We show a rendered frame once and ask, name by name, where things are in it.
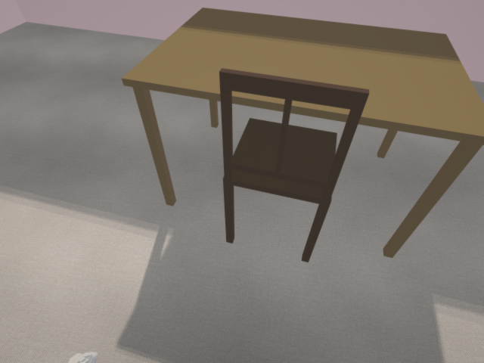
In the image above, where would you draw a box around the chair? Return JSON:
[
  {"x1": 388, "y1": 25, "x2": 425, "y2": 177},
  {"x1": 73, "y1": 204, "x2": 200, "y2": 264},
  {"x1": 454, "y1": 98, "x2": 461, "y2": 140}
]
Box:
[{"x1": 219, "y1": 68, "x2": 369, "y2": 262}]

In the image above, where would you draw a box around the table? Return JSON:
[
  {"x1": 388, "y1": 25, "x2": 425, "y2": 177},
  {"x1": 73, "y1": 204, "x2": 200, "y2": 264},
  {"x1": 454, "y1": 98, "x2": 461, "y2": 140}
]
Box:
[{"x1": 122, "y1": 8, "x2": 484, "y2": 258}]

